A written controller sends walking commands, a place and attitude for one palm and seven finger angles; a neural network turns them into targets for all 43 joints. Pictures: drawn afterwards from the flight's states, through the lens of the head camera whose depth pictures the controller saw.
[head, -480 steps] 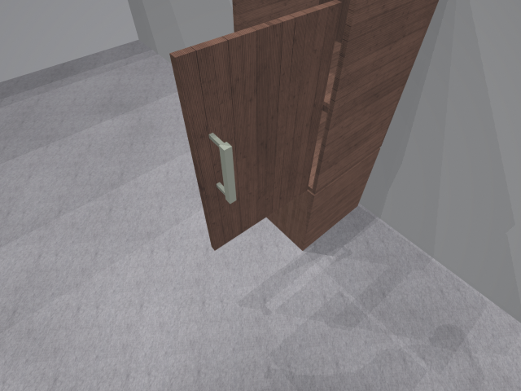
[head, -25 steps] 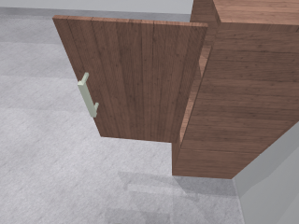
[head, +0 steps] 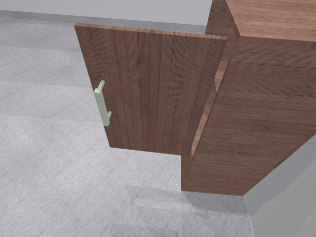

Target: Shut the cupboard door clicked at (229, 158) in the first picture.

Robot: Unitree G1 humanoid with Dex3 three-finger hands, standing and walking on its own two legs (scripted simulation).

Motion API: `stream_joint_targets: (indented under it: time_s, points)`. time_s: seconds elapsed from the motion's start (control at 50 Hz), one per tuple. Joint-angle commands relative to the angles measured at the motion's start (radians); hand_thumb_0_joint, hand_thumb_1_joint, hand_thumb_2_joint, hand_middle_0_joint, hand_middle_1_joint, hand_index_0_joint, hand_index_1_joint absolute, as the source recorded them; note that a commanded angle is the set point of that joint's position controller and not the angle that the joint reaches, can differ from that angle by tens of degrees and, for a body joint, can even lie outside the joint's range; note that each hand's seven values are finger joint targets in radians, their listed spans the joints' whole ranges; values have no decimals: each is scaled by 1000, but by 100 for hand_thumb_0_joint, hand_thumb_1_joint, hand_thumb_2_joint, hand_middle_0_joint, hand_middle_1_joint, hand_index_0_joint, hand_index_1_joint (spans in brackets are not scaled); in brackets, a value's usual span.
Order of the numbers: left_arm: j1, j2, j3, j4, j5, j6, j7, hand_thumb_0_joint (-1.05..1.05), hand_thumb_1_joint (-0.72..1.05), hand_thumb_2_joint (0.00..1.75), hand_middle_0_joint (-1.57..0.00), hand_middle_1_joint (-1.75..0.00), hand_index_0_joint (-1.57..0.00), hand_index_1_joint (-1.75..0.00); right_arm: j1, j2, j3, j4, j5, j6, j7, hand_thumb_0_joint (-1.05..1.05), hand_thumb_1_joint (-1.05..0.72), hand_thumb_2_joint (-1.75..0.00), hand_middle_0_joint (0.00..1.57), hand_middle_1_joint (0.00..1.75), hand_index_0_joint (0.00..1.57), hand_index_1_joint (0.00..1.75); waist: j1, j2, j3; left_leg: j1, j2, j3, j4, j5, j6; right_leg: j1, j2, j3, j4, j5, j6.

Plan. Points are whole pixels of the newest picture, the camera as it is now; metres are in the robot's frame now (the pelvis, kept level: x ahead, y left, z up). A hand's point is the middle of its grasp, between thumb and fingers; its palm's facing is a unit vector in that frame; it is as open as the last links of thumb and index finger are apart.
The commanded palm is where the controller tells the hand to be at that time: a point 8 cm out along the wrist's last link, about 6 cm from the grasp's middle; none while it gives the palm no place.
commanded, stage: come to a stop and stand still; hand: left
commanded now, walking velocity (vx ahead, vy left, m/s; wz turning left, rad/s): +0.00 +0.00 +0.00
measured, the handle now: (104, 104) +0.51 +0.23 -0.01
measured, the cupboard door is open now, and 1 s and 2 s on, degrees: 88 88 88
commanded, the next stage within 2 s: look again from close up in 0.04 s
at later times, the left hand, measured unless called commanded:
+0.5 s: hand out of the picture +0.03 +0.18 -0.16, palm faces -0.01 -0.97 -0.25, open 7.3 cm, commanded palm none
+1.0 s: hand out of the picture +0.01 +0.16 -0.18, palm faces +0.05 -0.98 -0.19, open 7.3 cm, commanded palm none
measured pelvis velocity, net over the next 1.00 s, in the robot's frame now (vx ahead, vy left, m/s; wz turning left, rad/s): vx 0.02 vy -0.01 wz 0.01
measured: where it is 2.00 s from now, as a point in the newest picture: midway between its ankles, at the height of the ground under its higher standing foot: outside the picture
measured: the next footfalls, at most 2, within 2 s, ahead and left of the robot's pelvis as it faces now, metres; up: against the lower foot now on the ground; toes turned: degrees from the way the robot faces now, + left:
none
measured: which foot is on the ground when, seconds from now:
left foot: down 0.00-1.00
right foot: down 0.00-1.00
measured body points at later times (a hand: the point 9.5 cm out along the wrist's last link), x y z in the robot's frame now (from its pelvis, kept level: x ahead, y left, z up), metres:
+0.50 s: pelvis +0.00 +0.00 +0.00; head +0.01 -0.03 +0.45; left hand +0.03 +0.23 -0.14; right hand +0.00 -0.22 -0.17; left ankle -0.03 +0.11 -0.74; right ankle +0.02 -0.11 -0.74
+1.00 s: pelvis +0.02 -0.01 -0.01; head +0.03 -0.01 +0.44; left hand +0.01 +0.22 -0.16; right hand +0.00 -0.23 -0.17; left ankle -0.03 +0.11 -0.74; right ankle +0.02 -0.11 -0.74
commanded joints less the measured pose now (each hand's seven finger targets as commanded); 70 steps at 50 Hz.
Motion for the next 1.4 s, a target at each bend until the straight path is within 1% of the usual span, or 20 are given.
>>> stream_joint_targets:
  time_s: [0.0,0.02,0.04,0.08,0.14,0.18,0.24,0.68,0.74,0.78,0.88,0.94,1.0,1.04,1.08,1.12,1.18,1.22,1.32,1.38]
  points:
    - [139,96,-3,-5,11,-58,61,0,90,90,-20,-30,-20,-30,-2,-151,-23,-84,14,-48,4,0,-90,-90,20,30,20,30,13,101,-53,-43,123,-42,55,226,-13,66,-149,141,-9,445,-7]
    - [103,138,-3,-39,2,-72,55,0,90,90,-20,-30,-20,-30,54,-89,-13,-104,11,-45,7,0,-90,-90,20,30,20,30,-26,98,-140,-60,69,-60,39,68,-14,120,-174,181,2,373,-42]
    - [77,131,-8,-49,0,-73,47,0,90,90,-20,-30,-20,-30,83,-88,-10,-104,12,-48,8,0,-90,-90,20,30,20,30,-37,99,-140,-45,81,-75,0,73,-7,77,-156,166,7,215,-56]
    - [63,116,-11,-55,2,-69,33,0,90,90,-20,-30,-20,-30,105,-98,-4,-111,2,-59,6,0,-90,-90,20,30,20,30,-29,179,-103,-42,111,-98,-23,246,15,52,-103,106,29,162,-51]
    - [66,96,-17,-46,1,-66,27,0,90,90,-20,-30,-20,-30,104,-130,-1,-120,7,-58,0,0,-90,-90,20,30,20,30,-26,19,-9,-74,116,-112,-49,209,28,35,-90,96,4,105,-43]
    - [60,95,-19,-44,0,-62,22,0,90,90,-20,-30,-20,-30,103,-125,3,-115,4,-59,1,0,-90,-90,20,30,20,30,-22,40,42,-92,107,-112,-85,151,31,16,-89,103,-10,72,-44]
    - [66,97,-18,-44,-1,-59,23,0,90,90,-20,-30,-20,-30,111,-131,7,-102,4,-56,3,0,-90,-90,20,30,20,30,-20,7,61,-101,98,-108,-106,71,28,11,-90,116,-33,6,-41]
    - [56,106,-13,-12,-4,-65,22,0,90,90,-20,-30,-20,-30,126,-100,17,7,3,-56,0,0,-90,-90,20,30,20,30,-12,19,14,-36,100,-63,-114,124,10,69,-107,130,-60,138,-47]
    - [61,99,-14,-7,-4,-66,23,0,90,90,-20,-30,-20,-30,135,-97,20,14,2,-52,0,0,-90,-90,20,30,20,30,-11,18,12,-45,91,-57,-104,90,6,73,-114,146,-74,93,-50]
    - [71,101,-11,-8,0,-62,22,0,90,90,-20,-30,-20,-30,149,-86,20,19,0,-43,3,0,-90,-90,20,30,20,30,-8,16,24,-55,77,-43,-88,12,6,58,-119,160,-88,-30,-60]
    - [108,137,18,-27,7,-54,21,0,90,90,-20,-30,-20,-30,169,-77,13,-2,-5,-26,12,0,-90,-90,20,30,20,30,1,-72,63,-134,32,-2,42,-101,2,20,-198,282,-196,-327,-115]
    - [109,140,34,-44,11,-56,22,0,90,90,-20,-30,-20,-30,192,-68,9,-5,-5,-32,14,0,-90,-90,20,30,20,30,-6,-78,63,-127,34,-1,78,-82,2,-10,-234,309,-203,-298,-140]
    - [86,121,38,-59,10,-54,20,0,90,90,-20,-30,-20,-30,234,-66,9,6,-5,-44,14,0,-90,-90,20,30,20,30,-20,7,59,-65,39,-15,-16,-15,8,-26,-164,195,-64,-152,-109]
    - [81,83,30,-67,11,-50,18,0,90,90,-20,-30,-20,-30,254,-98,5,7,-6,-55,9,0,-90,-90,20,30,20,30,-19,136,24,-14,110,-84,-50,170,44,-29,-82,75,95,-56,-74]
    - [65,46,19,-74,14,-49,17,0,90,90,-20,-30,-20,-30,249,-121,2,-3,-4,-53,-2,0,-90,-90,20,30,20,30,-10,189,39,3,175,-132,-56,421,102,-59,-24,-19,187,-93,-48]
    - [96,37,16,-61,10,-50,21,0,90,90,-20,-30,-20,-30,221,-126,2,-25,-3,-52,-9,0,-90,-90,20,30,20,30,11,131,35,-4,166,-127,-1,562,109,-22,-30,1,177,-60,-52]
    - [136,68,20,-31,-1,-54,31,0,90,90,-20,-30,-20,-30,193,-98,0,-39,4,-54,-20,0,-90,-90,20,30,20,30,13,11,5,-37,95,-60,74,599,35,89,-116,95,142,403,-68]
    - [114,76,17,-30,-7,-54,39,0,90,90,-20,-30,-20,-30,199,-91,-5,-31,7,-53,-25,0,-90,-90,20,30,20,30,-7,7,-34,15,96,-58,40,654,10,104,-129,84,161,565,-51]
    - [58,85,25,-57,-7,-40,48,0,90,90,-20,-30,-20,-30,167,-133,-26,-24,10,-56,-34,0,-90,-90,20,30,20,30,-7,71,-52,148,148,-85,13,994,24,51,-71,47,147,303,-21]
    - [49,64,26,-66,-4,-30,47,0,90,90,-20,-30,-20,-30,141,-110,-26,-28,6,-50,-35,0,-90,-90,20,30,20,30,-3,65,-17,151,159,-89,-7,959,38,29,-61,48,115,209,-15]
